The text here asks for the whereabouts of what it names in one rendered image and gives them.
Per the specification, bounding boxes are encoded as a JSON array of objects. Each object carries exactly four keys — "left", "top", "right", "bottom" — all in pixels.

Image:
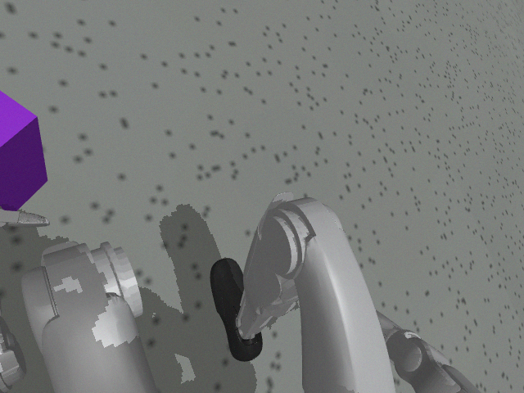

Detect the right robot hand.
[{"left": 376, "top": 310, "right": 404, "bottom": 342}]

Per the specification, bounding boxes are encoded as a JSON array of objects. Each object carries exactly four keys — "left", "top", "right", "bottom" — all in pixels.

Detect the left robot arm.
[{"left": 0, "top": 296, "right": 26, "bottom": 393}]

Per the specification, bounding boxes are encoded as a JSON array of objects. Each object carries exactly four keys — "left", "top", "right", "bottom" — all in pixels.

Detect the right robot arm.
[{"left": 386, "top": 329, "right": 481, "bottom": 393}]

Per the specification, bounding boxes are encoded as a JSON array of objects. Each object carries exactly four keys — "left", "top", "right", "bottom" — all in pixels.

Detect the carton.
[{"left": 0, "top": 91, "right": 47, "bottom": 211}]

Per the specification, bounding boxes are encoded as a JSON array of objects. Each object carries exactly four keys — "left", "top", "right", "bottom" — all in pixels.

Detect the right robot foot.
[{"left": 210, "top": 258, "right": 263, "bottom": 362}]

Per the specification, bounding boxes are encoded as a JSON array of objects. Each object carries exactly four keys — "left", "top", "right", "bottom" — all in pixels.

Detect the left robot hand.
[{"left": 0, "top": 206, "right": 50, "bottom": 230}]

